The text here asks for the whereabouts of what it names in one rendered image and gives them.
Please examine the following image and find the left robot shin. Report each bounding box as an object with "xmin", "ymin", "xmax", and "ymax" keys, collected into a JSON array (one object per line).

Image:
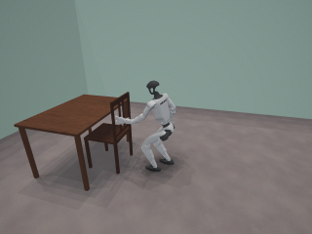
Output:
[{"xmin": 141, "ymin": 145, "xmax": 157, "ymax": 168}]

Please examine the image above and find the robot left forearm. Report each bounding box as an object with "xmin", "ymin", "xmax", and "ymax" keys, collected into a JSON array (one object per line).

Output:
[{"xmin": 125, "ymin": 115, "xmax": 143, "ymax": 125}]

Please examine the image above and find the left robot upper arm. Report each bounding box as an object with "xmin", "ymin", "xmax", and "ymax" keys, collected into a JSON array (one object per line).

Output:
[{"xmin": 138, "ymin": 100, "xmax": 156, "ymax": 121}]

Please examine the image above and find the right robot upper arm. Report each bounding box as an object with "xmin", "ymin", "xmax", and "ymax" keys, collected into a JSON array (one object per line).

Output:
[{"xmin": 162, "ymin": 93, "xmax": 176, "ymax": 112}]

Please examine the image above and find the table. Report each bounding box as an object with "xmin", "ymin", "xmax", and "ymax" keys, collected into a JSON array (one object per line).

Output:
[{"xmin": 14, "ymin": 95, "xmax": 129, "ymax": 191}]

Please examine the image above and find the left robot foot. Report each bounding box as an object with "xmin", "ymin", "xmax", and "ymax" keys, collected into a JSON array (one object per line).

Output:
[{"xmin": 145, "ymin": 165, "xmax": 161, "ymax": 172}]

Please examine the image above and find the left robot hand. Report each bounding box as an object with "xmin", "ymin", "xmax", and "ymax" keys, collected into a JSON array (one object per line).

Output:
[{"xmin": 115, "ymin": 115, "xmax": 130, "ymax": 125}]

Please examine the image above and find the robot right forearm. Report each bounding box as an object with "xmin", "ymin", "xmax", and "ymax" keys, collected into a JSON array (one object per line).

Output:
[{"xmin": 169, "ymin": 110, "xmax": 176, "ymax": 122}]

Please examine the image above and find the chair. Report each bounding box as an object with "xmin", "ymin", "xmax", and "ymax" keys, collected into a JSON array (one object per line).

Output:
[{"xmin": 84, "ymin": 92, "xmax": 133, "ymax": 175}]

